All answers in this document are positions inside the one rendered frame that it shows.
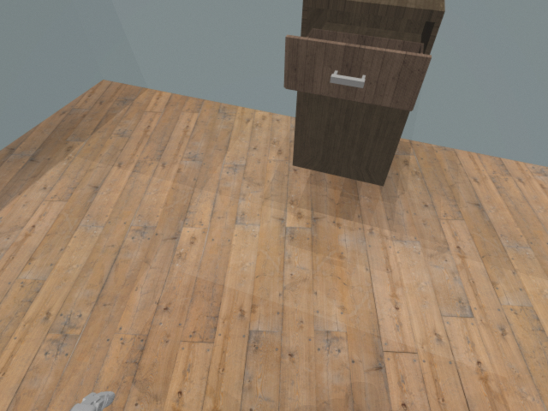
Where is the handle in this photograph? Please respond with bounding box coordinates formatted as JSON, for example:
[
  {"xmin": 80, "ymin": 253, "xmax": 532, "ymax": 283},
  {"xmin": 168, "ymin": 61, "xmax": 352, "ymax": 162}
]
[{"xmin": 330, "ymin": 70, "xmax": 366, "ymax": 88}]

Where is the cabinet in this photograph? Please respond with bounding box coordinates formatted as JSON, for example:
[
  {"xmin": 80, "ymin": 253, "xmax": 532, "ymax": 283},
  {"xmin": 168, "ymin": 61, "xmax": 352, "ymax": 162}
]
[{"xmin": 293, "ymin": 0, "xmax": 445, "ymax": 186}]

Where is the left robot hand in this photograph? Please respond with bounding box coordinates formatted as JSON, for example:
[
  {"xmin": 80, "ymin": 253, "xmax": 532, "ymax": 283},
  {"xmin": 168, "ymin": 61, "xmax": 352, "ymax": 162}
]
[{"xmin": 69, "ymin": 391, "xmax": 115, "ymax": 411}]

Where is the drawer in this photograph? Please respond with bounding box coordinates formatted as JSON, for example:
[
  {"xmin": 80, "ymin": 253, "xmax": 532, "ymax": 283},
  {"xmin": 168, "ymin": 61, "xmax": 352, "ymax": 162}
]
[{"xmin": 284, "ymin": 28, "xmax": 432, "ymax": 111}]

